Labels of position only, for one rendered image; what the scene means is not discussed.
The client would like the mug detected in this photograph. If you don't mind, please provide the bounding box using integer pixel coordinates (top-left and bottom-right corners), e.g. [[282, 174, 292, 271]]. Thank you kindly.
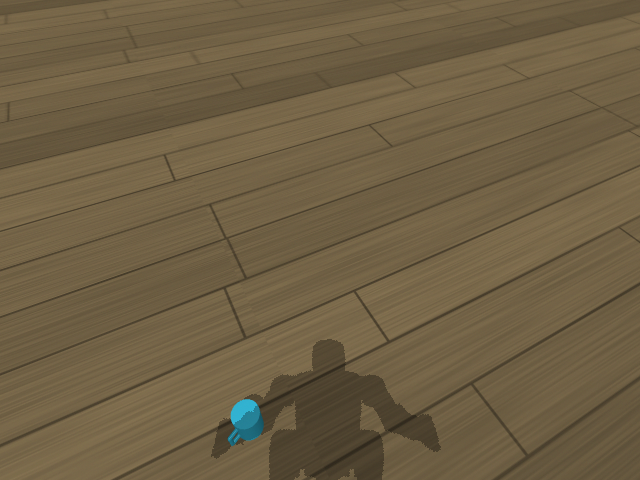
[[228, 399, 264, 446]]

